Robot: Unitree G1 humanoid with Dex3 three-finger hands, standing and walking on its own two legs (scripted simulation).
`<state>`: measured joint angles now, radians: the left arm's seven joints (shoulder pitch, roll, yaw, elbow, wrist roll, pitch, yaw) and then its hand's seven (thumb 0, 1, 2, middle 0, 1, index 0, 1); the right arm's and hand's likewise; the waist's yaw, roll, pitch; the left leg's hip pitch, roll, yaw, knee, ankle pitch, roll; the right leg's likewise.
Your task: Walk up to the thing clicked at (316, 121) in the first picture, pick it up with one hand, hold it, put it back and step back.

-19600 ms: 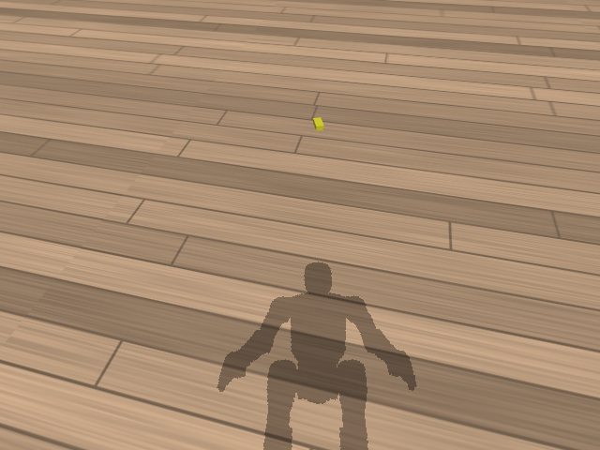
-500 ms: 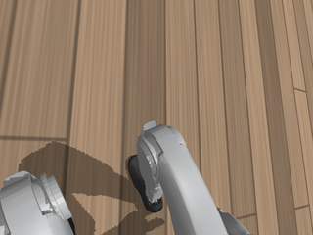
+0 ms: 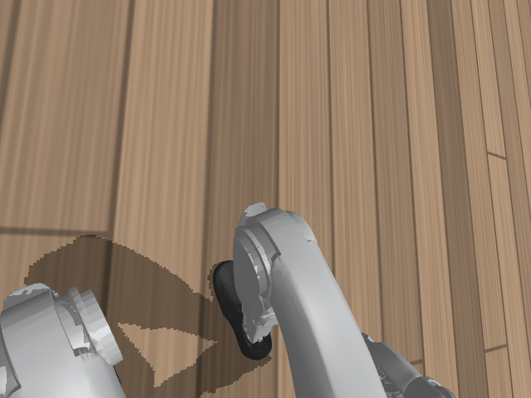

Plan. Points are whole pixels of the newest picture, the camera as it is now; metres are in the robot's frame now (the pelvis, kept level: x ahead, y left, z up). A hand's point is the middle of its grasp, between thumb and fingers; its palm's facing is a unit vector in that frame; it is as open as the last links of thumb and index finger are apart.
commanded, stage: rest palm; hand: left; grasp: from above
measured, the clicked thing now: out of the picture +0.48 +0.35 -0.29
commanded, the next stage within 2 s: close in 0.48 s
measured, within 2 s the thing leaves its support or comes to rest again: neither
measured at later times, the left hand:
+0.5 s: hand out of the picture +0.46 +0.33 -0.26, palm faces -0.47 -0.14 -0.87, open 10.9 cm
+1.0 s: hand out of the picture +0.46 +0.33 -0.25, palm faces -0.47 -0.13 -0.87, open 9.3 cm
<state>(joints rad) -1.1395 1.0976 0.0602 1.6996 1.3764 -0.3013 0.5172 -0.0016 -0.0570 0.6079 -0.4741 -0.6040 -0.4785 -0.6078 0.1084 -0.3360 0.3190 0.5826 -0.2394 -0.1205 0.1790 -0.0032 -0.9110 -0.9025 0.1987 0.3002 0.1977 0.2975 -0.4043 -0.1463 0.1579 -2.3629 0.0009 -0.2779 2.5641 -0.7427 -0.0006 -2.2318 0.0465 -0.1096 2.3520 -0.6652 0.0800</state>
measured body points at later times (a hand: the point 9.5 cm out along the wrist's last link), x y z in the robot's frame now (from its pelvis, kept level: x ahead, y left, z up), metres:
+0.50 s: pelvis +0.00 +0.00 +0.00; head +0.28 +0.14 +0.31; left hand +0.48 +0.34 -0.21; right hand +0.05 -0.25 -0.04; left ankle +0.05 +0.12 -0.27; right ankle +0.12 -0.14 -0.27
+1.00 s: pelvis +0.00 +0.00 +0.00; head +0.28 +0.14 +0.32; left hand +0.48 +0.34 -0.20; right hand +0.05 -0.25 -0.04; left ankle +0.05 +0.12 -0.27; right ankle +0.12 -0.14 -0.27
